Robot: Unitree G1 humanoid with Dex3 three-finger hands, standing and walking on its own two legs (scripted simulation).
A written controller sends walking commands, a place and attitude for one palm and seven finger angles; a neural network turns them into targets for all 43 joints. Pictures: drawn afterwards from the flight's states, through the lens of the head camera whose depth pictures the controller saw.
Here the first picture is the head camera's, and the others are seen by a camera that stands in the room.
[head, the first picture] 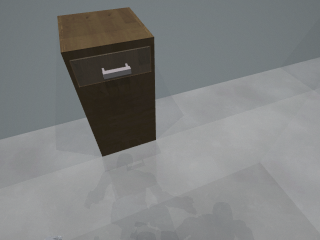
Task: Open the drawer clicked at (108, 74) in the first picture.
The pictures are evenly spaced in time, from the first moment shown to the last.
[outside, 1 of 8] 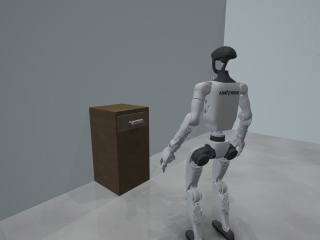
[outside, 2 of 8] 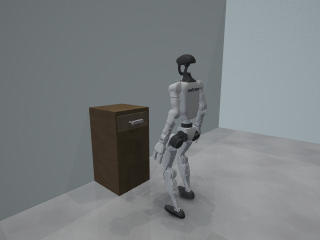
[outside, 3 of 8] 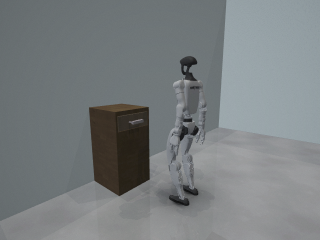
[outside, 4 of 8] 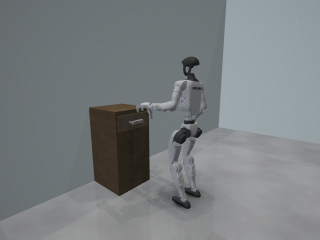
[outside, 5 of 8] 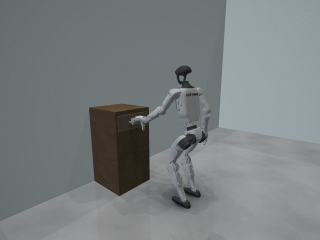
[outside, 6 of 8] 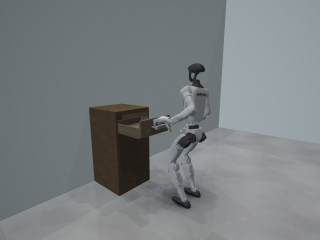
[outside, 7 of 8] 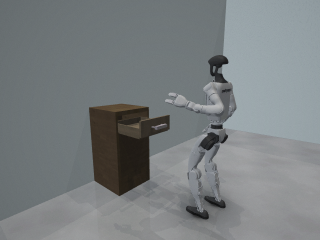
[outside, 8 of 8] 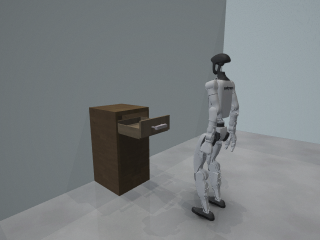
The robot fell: no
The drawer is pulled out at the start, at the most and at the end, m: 0.00 0.30 0.30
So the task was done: yes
